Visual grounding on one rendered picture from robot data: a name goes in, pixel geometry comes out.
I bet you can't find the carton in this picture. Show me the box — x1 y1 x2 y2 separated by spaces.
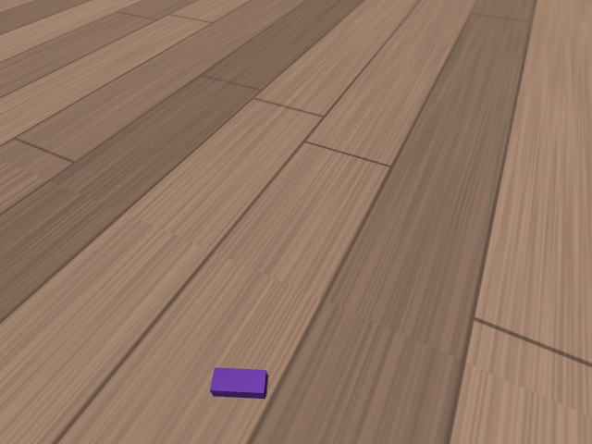
210 367 267 399

